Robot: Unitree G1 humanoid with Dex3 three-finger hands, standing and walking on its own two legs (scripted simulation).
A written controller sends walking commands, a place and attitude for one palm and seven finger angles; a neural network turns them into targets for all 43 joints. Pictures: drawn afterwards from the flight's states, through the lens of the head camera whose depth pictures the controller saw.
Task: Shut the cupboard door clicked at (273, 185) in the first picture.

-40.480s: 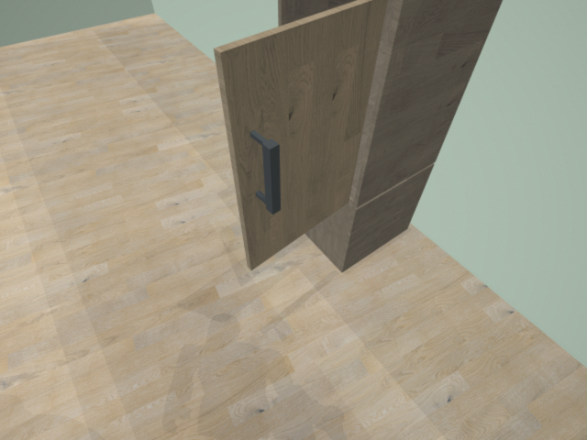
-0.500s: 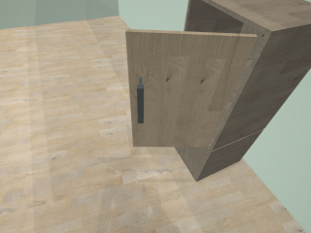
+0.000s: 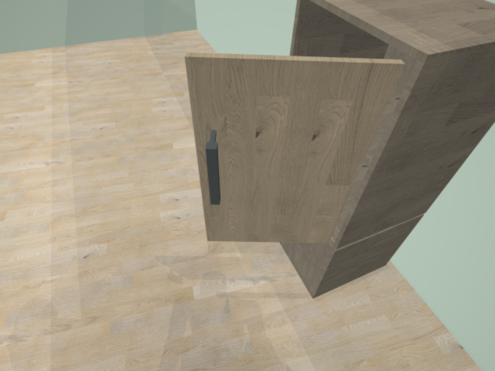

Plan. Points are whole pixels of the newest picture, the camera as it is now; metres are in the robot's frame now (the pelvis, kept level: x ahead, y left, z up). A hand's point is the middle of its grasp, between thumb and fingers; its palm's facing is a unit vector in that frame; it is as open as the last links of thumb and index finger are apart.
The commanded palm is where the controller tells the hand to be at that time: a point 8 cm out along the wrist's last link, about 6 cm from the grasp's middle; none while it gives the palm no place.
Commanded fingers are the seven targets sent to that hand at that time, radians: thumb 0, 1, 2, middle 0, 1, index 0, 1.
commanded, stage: shuffle to correct the standing spot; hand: left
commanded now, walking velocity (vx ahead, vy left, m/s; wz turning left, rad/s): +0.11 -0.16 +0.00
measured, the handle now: (214, 169) +0.53 +0.11 +0.00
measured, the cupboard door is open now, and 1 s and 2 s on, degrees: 66 66 66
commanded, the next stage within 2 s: come to a stop and stand still in 0.54 s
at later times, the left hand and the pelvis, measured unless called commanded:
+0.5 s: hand out of the picture +0.08 +0.12 -0.19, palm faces +0.05 -0.99 -0.12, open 7.3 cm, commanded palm none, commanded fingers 0.00 0.90 0.90 -0.20 -0.30 -0.20 -0.30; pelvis +0.07 -0.05 +0.00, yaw +0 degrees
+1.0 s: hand (220, 370) +0.18 +0.06 -0.20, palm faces +0.07 -0.99 -0.15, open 7.2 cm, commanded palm none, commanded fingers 0.00 0.90 0.90 -0.20 -0.30 -0.20 -0.30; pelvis +0.12 -0.12 -0.01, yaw +1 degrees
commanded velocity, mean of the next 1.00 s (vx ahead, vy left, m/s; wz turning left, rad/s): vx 0.00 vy -0.05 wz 0.00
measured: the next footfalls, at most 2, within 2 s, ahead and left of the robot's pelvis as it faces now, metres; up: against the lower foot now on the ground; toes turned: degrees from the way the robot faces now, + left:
right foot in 0.66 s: +0.18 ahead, -0.26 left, +0.00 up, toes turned -5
left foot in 0.94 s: +0.16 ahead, -0.05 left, +0.00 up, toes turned +6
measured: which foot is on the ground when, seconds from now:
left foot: down 0.00-0.66, up 0.68-0.92, down 0.94-1.00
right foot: down 0.00-0.26, up 0.28-0.64, down 0.66-0.98, up 1.00-1.00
